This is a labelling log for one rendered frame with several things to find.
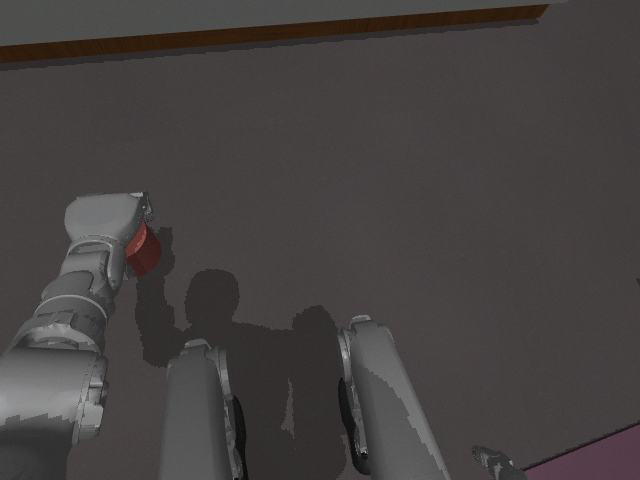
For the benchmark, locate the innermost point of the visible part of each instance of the left robot foot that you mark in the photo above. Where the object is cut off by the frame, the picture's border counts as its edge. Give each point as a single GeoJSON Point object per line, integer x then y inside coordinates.
{"type": "Point", "coordinates": [240, 439]}

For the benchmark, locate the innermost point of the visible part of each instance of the left robot hand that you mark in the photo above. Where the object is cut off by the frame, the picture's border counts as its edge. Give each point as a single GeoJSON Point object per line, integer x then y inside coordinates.
{"type": "Point", "coordinates": [117, 216]}

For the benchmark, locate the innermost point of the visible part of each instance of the left robot arm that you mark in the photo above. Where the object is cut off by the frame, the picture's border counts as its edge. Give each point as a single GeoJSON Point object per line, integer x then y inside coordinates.
{"type": "Point", "coordinates": [52, 376]}

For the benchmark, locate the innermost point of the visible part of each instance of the right robot hand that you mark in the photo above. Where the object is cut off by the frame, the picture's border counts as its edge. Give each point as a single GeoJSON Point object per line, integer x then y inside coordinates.
{"type": "Point", "coordinates": [499, 465]}

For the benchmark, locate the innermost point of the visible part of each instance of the mug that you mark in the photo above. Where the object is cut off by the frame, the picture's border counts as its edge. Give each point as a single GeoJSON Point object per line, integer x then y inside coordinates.
{"type": "Point", "coordinates": [144, 251]}

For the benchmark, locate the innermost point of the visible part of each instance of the right robot foot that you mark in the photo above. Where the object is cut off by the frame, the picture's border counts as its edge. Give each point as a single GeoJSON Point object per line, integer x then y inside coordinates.
{"type": "Point", "coordinates": [360, 460]}

